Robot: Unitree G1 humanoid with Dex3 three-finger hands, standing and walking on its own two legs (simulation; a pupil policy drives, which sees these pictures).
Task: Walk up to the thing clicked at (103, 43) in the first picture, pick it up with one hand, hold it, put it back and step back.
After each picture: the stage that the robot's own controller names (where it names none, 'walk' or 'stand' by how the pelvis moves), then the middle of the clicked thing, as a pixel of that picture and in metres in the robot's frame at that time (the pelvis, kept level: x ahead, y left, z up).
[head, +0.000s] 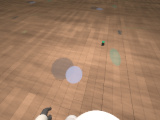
stand; (102, 43) +1.79 -0.26 -0.72
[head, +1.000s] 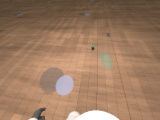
walk; (92, 47) +1.68 +0.09 -0.70
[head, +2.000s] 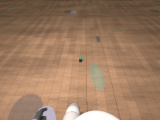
walk; (80, 59) +1.13 +0.27 -0.71
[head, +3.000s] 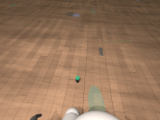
walk; (77, 79) +0.67 +0.20 -0.70
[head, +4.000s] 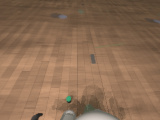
walk; (68, 99) +0.35 +0.21 -0.70
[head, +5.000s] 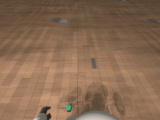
stand; (68, 108) +0.26 +0.22 -0.72
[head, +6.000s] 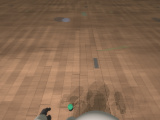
stand; (70, 107) +0.27 +0.21 -0.73
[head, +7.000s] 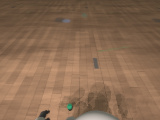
stand; (69, 107) +0.28 +0.23 -0.73
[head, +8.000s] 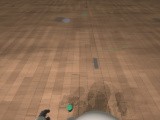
stand; (69, 108) +0.26 +0.22 -0.73
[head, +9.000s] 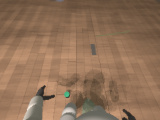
go down; (67, 94) +0.29 +0.23 -0.67
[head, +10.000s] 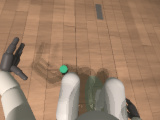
go down; (63, 70) +0.37 +0.23 -0.30
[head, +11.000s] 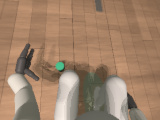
close in; (60, 67) +0.36 +0.23 -0.27
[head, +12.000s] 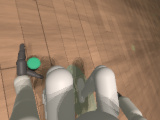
close in; (33, 64) +0.36 +0.25 -0.22
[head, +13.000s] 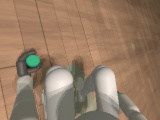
close; (32, 63) +0.36 +0.26 -0.22
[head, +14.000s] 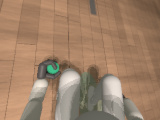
lift; (52, 69) +0.30 +0.25 -0.14
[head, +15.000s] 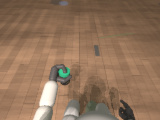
lift; (64, 76) +0.31 +0.18 +0.01
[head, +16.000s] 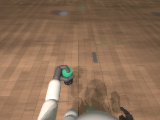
hold; (68, 76) +0.33 +0.17 +0.00
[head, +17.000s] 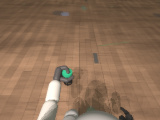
hold; (67, 77) +0.32 +0.17 +0.00
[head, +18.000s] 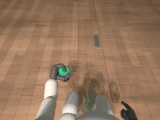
crouch; (64, 74) +0.34 +0.19 -0.06
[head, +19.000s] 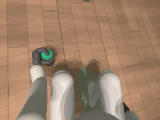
lower; (48, 58) +0.41 +0.24 -0.16
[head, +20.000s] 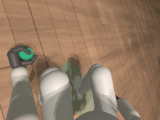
lower; (26, 56) +0.40 +0.27 -0.22
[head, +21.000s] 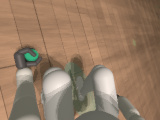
lower; (31, 58) +0.39 +0.26 -0.22
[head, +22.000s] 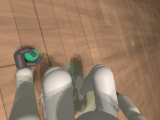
lower; (31, 57) +0.39 +0.26 -0.22
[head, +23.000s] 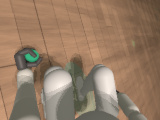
lower; (32, 58) +0.39 +0.25 -0.22
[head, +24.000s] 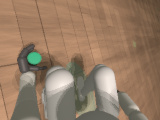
open; (33, 59) +0.37 +0.24 -0.22
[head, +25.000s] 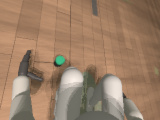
stand; (58, 61) +0.38 +0.21 -0.24
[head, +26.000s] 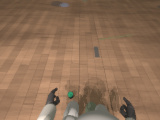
stand; (70, 95) +0.33 +0.19 -0.61
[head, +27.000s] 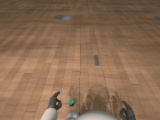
stand; (71, 102) +0.33 +0.19 -0.67
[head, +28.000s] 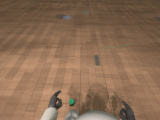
stand; (71, 102) +0.32 +0.19 -0.67
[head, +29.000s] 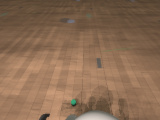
walk; (73, 103) +0.34 +0.20 -0.72
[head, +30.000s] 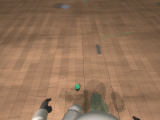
walk; (77, 87) +0.44 +0.16 -0.70
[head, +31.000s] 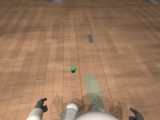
walk; (73, 69) +0.70 +0.25 -0.70
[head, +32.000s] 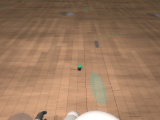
stand; (79, 67) +0.92 +0.22 -0.71
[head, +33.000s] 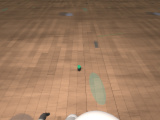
stand; (79, 68) +0.92 +0.23 -0.72
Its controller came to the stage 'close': yes
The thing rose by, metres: 0.71
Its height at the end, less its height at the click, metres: +0.00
